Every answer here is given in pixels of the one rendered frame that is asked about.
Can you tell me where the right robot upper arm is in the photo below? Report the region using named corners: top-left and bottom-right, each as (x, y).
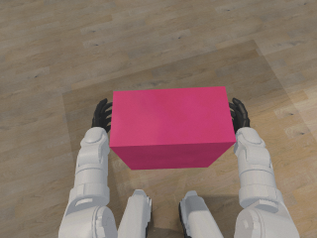
top-left (234, 207), bottom-right (299, 238)

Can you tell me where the robot left hand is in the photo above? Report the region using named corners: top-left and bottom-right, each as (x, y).
top-left (91, 98), bottom-right (113, 133)

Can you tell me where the robot right hand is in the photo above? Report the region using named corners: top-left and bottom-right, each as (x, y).
top-left (228, 97), bottom-right (251, 135)

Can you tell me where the carton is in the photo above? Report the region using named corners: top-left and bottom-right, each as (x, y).
top-left (109, 86), bottom-right (237, 171)

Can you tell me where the robot right forearm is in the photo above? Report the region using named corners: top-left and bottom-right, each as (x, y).
top-left (233, 127), bottom-right (300, 237)

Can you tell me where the left robot upper arm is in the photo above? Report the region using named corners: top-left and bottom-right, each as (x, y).
top-left (58, 205), bottom-right (118, 238)

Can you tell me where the robot right foot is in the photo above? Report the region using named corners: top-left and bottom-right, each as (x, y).
top-left (178, 204), bottom-right (192, 238)

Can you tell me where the robot left forearm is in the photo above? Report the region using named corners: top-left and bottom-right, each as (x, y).
top-left (58, 127), bottom-right (110, 238)

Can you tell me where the robot left thigh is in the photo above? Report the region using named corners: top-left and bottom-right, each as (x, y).
top-left (117, 194), bottom-right (152, 238)

